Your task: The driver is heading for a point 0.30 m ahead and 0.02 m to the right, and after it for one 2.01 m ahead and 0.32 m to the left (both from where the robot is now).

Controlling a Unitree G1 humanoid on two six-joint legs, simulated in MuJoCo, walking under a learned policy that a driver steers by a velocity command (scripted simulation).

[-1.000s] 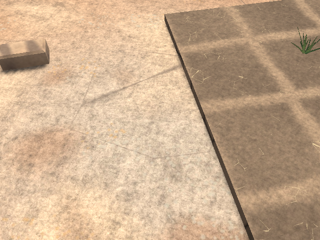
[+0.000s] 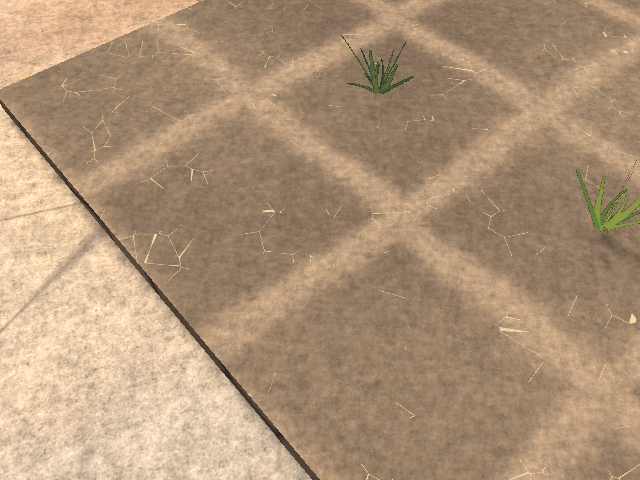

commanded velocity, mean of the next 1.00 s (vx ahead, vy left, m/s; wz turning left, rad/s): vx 0.50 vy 0.00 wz -0.02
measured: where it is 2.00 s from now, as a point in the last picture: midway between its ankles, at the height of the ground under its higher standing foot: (242, 237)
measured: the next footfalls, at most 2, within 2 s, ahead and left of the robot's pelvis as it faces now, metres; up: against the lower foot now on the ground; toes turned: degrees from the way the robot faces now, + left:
left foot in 0.30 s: +0.36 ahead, +0.16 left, +0.00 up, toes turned -13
right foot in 0.74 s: +0.53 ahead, -0.14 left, +0.06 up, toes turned -7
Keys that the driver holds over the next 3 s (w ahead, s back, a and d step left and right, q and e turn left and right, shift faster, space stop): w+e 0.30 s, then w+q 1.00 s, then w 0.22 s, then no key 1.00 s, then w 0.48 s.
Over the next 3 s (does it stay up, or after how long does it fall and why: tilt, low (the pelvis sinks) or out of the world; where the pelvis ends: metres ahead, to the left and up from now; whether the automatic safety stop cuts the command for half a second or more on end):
stays up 1.10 0.21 0.07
